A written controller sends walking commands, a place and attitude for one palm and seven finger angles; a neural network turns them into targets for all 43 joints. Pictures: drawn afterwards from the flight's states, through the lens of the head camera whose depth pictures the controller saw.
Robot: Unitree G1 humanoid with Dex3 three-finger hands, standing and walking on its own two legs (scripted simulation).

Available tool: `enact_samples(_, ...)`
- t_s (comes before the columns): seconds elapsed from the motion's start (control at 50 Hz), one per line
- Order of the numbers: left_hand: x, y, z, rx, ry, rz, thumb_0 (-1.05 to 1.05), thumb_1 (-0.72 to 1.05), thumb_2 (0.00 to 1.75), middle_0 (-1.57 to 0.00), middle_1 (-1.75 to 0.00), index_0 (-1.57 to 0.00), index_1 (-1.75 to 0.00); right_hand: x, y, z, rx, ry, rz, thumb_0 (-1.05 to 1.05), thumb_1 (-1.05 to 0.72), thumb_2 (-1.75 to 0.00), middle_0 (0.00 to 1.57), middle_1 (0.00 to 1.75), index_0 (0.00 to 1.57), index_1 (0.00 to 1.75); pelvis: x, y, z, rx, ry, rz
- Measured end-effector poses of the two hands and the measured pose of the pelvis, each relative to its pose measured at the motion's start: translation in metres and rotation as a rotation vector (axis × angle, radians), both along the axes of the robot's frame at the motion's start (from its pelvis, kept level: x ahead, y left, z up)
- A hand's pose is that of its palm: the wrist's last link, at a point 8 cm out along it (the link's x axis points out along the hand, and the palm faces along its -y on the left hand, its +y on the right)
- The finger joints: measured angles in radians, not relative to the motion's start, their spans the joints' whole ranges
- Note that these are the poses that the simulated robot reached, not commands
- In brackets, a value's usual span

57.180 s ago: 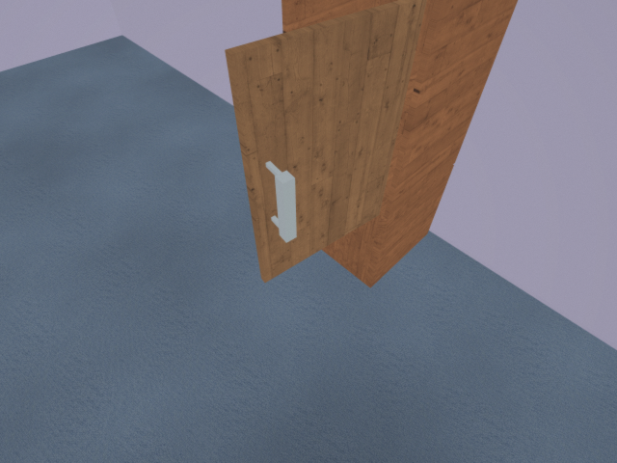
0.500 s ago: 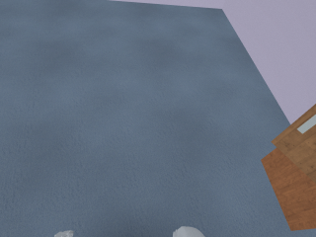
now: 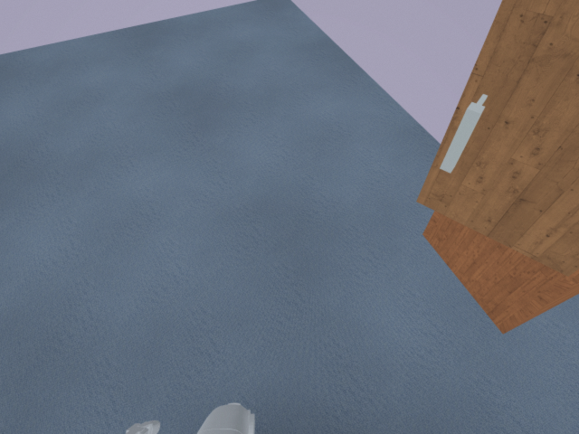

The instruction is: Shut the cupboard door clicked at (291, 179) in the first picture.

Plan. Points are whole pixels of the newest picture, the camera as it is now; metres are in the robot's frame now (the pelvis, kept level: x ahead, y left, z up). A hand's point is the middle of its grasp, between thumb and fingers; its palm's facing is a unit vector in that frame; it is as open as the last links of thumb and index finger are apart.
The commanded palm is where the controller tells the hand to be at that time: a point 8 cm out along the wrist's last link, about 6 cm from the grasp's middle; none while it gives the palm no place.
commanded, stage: turn to face it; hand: left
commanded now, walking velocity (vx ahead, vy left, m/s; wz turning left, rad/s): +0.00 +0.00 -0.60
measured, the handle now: (464, 134) +0.71 -0.35 -0.05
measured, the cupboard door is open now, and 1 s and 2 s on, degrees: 29 29 29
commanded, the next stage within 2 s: take the last steps up to it in 0.90 s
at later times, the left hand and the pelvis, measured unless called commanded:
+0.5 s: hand (157, 411) +0.17 +0.23 -0.17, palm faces -0.25 -0.94 -0.22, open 7.4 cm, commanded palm none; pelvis +0.03 +0.04 +0.00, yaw -18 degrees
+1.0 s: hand (219, 394) +0.20 +0.14 -0.17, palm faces -0.45 -0.87 -0.18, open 7.4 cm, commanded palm none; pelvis +0.04 +0.01 +0.00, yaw -29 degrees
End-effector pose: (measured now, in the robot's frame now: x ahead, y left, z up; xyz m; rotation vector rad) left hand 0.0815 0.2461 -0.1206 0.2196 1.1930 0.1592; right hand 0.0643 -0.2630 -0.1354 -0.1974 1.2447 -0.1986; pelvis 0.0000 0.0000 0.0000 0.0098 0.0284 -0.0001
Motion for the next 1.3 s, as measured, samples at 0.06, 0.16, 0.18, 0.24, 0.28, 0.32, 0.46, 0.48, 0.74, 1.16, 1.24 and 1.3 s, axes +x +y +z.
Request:
enact_samples(0.06,-0.001,-0.001,-0.006,-0.021,0.021,-0.014,0.01,0.9,0.9,-0.21,-0.3,-0.2,-0.3,0.013,0.003,0.007,-0.012,-0.037,-0.009,0.01,-0.91,-0.9,0.2,0.3,0.2,0.3,0.004,0.003,0.0,-0.005,0.005,-0.029)
enact_samples(0.16,0.001,0.011,-0.019,-0.048,0.063,-0.033,0.01,0.9,0.9,-0.21,-0.3,-0.2,-0.3,0.034,0.016,0.016,-0.04,-0.098,-0.026,0.0,-0.9,-0.9,0.2,0.3,0.2,0.3,0.012,0.018,-0.003,-0.016,0.013,-0.087)
enact_samples(0.18,0.003,0.015,-0.023,-0.052,0.072,-0.037,0.01,0.9,0.9,-0.21,-0.3,-0.2,-0.3,0.038,0.02,0.018,-0.047,-0.113,-0.031,0.0,-0.9,-0.9,0.2,0.3,0.2,0.3,0.014,0.022,-0.005,-0.019,0.014,-0.1)
enact_samples(0.24,0.012,0.031,-0.036,-0.061,0.093,-0.051,0.01,0.9,0.9,-0.21,-0.3,-0.2,-0.3,0.042,0.031,0.021,-0.072,-0.151,-0.044,0.0,-0.9,-0.9,0.2,0.3,0.2,0.3,0.02,0.034,-0.011,-0.024,0.014,-0.139)
enact_samples(0.28,0.021,0.038,-0.037,-0.057,0.102,-0.077,0.01,0.9,0.9,-0.21,-0.3,-0.2,-0.3,0.036,0.038,0.026,-0.079,-0.151,-0.05,0.0,-0.9,-0.9,0.21,0.3,0.2,0.3,0.021,0.038,-0.008,-0.029,0.007,-0.171)
enact_samples(0.32,0.032,0.043,-0.033,-0.055,0.103,-0.107,0.01,0.9,0.9,-0.2,-0.3,-0.2,-0.3,0.026,0.043,0.031,-0.083,-0.139,-0.068,0.0,-0.9,-0.9,0.21,0.3,0.2,0.3,0.023,0.041,-0.004,-0.04,0.004,-0.195)
enact_samples(0.46,0.08,0.042,-0.016,-0.035,0.065,-0.217,0.01,0.91,0.9,-0.2,-0.3,-0.19,-0.3,-0.024,0.049,0.029,-0.066,-0.062,-0.19,0.0,-0.9,-0.9,0.21,0.3,0.2,0.3,0.025,0.044,0.005,-0.06,0.002,-0.282)
enact_samples(0.48,0.087,0.038,-0.015,-0.031,0.059,-0.236,0.01,0.91,0.9,-0.2,-0.3,-0.19,-0.3,-0.033,0.048,0.027,-0.061,-0.049,-0.212,0.0,-0.9,-0.9,0.21,0.3,0.2,0.3,0.026,0.043,0.004,-0.059,0.0,-0.295)
enact_samples(0.74,0.148,-0.057,0.002,0.009,-0.089,-0.472,0.01,0.91,0.9,-0.2,-0.3,-0.19,-0.3,-0.138,0.016,-0.019,0.01,0.104,-0.473,0.01,-0.9,-0.9,0.21,0.3,0.2,0.3,0.023,0.008,-0.012,-0.025,-0.016,-0.424)
enact_samples(1.16,0.139,-0.044,-0.028,-0.066,0.117,-0.504,0.01,0.9,0.9,-0.2,-0.3,-0.2,-0.3,-0.099,0.057,0.018,-0.026,-0.006,-0.52,0.0,-0.9,-0.9,0.21,0.3,0.2,0.3,0.055,0.015,0.001,-0.038,0.0,-0.547)
enact_samples(1.24,0.152,-0.051,-0.018,-0.056,0.12,-0.533,0.01,0.91,0.9,-0.2,-0.3,-0.19,-0.3,-0.117,0.064,0.02,-0.001,0.039,-0.563,0.0,-0.9,-0.9,0.21,0.3,0.2,0.3,0.062,0.007,0.008,-0.044,0.006,-0.571)
enact_samples(1.3,0.165,-0.067,-0.013,-0.044,0.117,-0.569,0.01,0.91,0.9,-0.2,-0.3,-0.19,-0.3,-0.135,0.066,0.017,0.022,0.084,-0.612,0.0,-0.9,-0.9,0.21,0.3,0.2,0.3,0.066,-0.004,0.009,-0.041,0.006,-0.593)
